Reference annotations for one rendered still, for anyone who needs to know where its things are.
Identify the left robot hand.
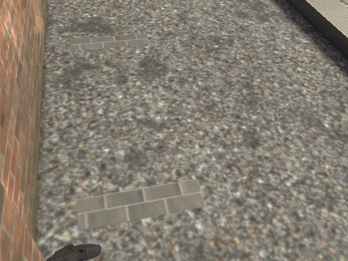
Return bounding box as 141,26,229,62
46,244,101,261

